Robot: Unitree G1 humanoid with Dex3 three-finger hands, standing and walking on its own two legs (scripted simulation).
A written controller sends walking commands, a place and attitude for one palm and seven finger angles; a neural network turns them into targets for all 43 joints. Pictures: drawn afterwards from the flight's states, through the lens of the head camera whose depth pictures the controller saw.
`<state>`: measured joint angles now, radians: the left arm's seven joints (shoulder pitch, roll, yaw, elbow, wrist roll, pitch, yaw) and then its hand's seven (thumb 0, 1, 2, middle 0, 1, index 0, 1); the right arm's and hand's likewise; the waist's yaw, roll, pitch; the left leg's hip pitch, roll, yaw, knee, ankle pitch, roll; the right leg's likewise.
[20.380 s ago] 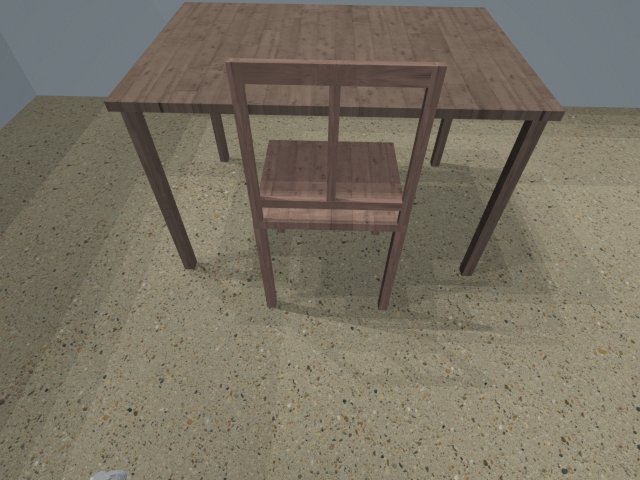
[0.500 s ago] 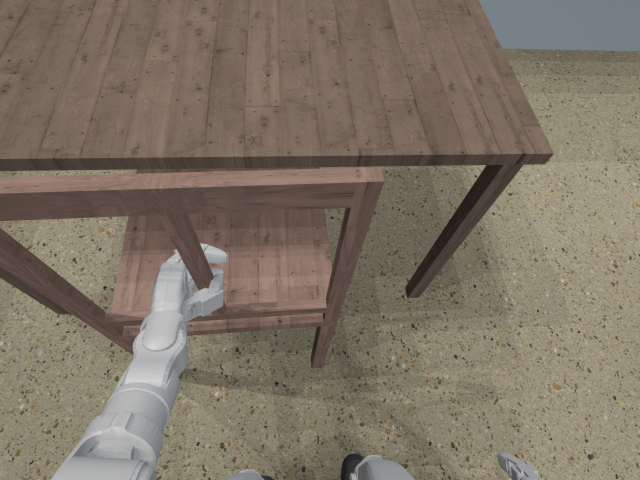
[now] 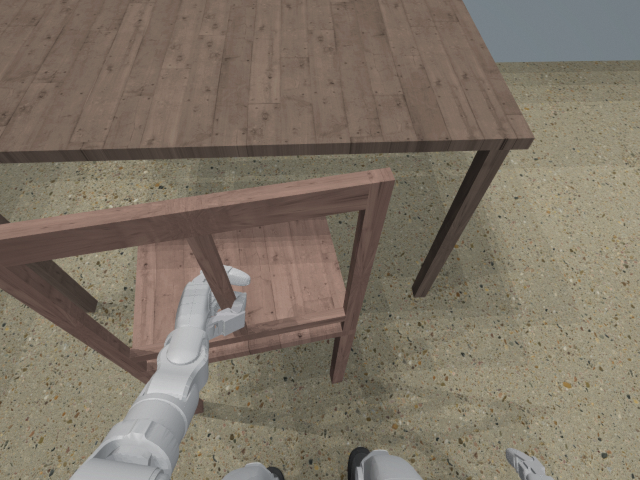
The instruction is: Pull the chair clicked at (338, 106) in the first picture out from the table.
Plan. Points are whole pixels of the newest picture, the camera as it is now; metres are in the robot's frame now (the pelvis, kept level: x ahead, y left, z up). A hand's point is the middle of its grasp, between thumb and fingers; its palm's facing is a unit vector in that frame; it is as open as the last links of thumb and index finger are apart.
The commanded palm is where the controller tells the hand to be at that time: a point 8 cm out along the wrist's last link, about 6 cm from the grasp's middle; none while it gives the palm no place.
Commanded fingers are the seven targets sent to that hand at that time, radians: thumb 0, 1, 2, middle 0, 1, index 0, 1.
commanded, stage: step backward, pulling the chair out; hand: left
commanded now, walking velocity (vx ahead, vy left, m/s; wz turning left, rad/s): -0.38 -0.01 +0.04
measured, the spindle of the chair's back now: (223, 292) +0.37 +0.14 -0.06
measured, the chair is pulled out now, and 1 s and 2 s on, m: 0.13 0.18 0.29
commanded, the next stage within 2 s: none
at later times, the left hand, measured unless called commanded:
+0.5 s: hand (240, 337) +0.31 +0.11 -0.06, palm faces +0.00 -0.98 -0.18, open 5.3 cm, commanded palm +0.30 +0.16 -0.06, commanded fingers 0.00 0.90 0.90 -0.50 -1.45 -0.50 -1.45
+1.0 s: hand (239, 345) +0.29 +0.11 -0.06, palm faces +0.01 -0.98 -0.18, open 5.3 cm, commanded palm +0.27 +0.16 -0.06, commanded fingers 0.00 0.90 0.90 -0.50 -1.45 -0.50 -1.45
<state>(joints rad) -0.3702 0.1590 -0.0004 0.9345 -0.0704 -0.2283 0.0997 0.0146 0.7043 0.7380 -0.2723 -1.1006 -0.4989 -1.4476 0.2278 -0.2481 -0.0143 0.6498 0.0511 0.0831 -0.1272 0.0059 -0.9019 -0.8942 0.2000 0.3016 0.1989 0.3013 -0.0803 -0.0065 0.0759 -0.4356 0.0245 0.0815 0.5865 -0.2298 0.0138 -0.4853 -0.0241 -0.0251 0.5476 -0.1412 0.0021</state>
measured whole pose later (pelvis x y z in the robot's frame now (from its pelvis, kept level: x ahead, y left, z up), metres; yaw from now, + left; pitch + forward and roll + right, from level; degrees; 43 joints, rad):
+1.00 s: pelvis -0.05 -0.01 -0.01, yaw +2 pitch +2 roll +1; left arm -0.43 0.15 0.01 0.95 -0.05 -0.19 0.11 0.02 0.66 0.77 -0.27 -1.14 -0.50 -1.45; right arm 0.19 -0.22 -0.01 0.69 0.04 0.03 -0.11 0.01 -0.90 -0.89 0.20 0.30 0.20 0.30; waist -0.08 0.01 0.13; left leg -0.41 0.02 -0.01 0.70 -0.41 -0.04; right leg -0.50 -0.04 -0.06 0.57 -0.11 -0.02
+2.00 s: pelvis -0.16 +0.00 +0.00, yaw +0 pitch +1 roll -1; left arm -0.38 0.16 -0.02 0.90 -0.03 -0.19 0.11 0.02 0.67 0.76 -0.25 -1.17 -0.50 -1.45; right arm 0.20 -0.25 0.00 0.69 0.02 0.04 -0.13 0.01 -0.90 -0.89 0.20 0.30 0.20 0.30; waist -0.08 0.00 0.13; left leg -0.42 0.03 -0.01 0.60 -0.18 -0.01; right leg -0.44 -0.02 -0.03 0.57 -0.19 0.01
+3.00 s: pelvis -0.32 -0.02 +0.00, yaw +1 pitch +2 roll -2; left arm -0.38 0.18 -0.02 0.88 -0.04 -0.17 0.09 0.03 0.68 0.76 -0.22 -1.18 -0.50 -1.45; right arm 0.21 -0.22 -0.01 0.70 0.00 0.02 -0.10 0.01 -0.90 -0.89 0.20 0.30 0.20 0.30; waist -0.04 0.00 0.14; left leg -0.39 0.04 -0.06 0.58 -0.22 -0.03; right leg -0.36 -0.01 -0.02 0.63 -0.34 -0.01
